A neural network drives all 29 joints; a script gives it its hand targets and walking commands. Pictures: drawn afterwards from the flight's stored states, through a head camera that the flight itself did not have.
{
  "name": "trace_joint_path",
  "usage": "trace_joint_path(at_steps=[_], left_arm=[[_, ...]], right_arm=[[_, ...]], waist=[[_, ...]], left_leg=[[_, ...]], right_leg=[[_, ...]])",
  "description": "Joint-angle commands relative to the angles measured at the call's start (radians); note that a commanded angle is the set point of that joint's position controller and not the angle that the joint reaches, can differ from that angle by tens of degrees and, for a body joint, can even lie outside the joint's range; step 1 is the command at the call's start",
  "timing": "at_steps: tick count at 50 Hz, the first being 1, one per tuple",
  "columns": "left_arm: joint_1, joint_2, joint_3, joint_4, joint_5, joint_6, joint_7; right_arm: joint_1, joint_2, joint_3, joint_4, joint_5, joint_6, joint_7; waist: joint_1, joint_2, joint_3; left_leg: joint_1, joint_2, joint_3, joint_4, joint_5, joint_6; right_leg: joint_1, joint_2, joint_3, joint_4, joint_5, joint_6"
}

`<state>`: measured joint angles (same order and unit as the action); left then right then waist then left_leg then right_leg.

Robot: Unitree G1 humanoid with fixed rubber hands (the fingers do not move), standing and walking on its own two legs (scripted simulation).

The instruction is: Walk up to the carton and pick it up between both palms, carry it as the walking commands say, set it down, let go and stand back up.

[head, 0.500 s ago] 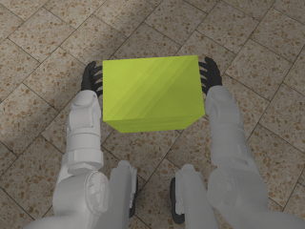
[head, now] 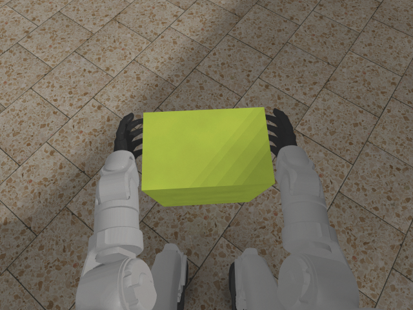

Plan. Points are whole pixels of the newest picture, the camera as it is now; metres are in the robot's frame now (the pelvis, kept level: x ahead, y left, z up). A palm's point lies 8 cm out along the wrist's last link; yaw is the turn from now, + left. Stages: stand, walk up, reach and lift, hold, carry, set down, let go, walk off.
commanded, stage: reach and lift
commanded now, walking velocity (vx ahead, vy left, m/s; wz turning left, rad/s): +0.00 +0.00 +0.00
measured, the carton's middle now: (205, 165) +0.41 +0.03 -0.11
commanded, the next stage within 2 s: none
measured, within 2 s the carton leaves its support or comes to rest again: neither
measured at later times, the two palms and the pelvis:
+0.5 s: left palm (110, 150) +0.38 +0.18 +0.04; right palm (299, 143) +0.40 -0.13 +0.04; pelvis +0.02 +0.00 +0.07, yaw +0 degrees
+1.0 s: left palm (91, 148) +0.36 +0.18 +0.11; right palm (320, 140) +0.38 -0.13 +0.10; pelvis +0.03 +0.00 +0.11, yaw +0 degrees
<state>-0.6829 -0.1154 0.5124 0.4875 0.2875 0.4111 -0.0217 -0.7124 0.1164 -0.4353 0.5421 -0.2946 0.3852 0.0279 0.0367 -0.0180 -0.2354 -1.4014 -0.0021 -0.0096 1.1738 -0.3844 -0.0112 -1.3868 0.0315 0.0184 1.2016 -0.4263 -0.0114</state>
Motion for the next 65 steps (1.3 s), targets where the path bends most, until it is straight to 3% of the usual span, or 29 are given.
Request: trace_joint_path(at_steps=[1, 25, 42, 65], left_arm=[[-0.549, -0.962, -0.592, 0.079, -0.173, -0.008, -0.285], [-0.362, -0.952, -0.607, 0.016, -0.130, -0.004, -0.309], [-0.235, -0.949, -0.659, -0.051, -0.119, 0.011, -0.289], [-0.105, -0.945, -0.683, -0.111, -0.143, 0.145, -0.252]], right_arm=[[-0.494, 0.982, 0.556, 0.098, 0.150, 0.001, 0.253], [-0.315, 0.970, 0.572, 0.042, 0.107, 0.006, 0.280], [-0.200, 0.940, 0.596, -0.027, 0.095, 0.022, 0.281], [-0.099, 0.910, 0.639, -0.126, 0.151, 0.147, 0.255]], waist=[[0.016, -0.005, -0.696], [0.012, 0.004, -0.500], [0.013, 0.010, -0.347], [0.014, 0.013, -0.111]], left_leg=[[0.500, -0.138, 0.006, -0.128, 0.278, 0.003], [0.800, -0.118, -0.016, -0.404, 0.352, 0.011], [1.071, -0.107, -0.033, -0.597, 0.415, 0.007], [1.362, -0.097, -0.048, -0.796, 0.433, 0.006]], right_leg=[[0.419, 0.122, 0.018, -0.174, 0.261, 0.004], [0.720, 0.094, 0.046, -0.452, 0.337, -0.003], [0.924, 0.089, 0.056, -0.639, 0.378, -0.007], [1.209, 0.071, 0.071, -0.856, 0.396, -0.003]])
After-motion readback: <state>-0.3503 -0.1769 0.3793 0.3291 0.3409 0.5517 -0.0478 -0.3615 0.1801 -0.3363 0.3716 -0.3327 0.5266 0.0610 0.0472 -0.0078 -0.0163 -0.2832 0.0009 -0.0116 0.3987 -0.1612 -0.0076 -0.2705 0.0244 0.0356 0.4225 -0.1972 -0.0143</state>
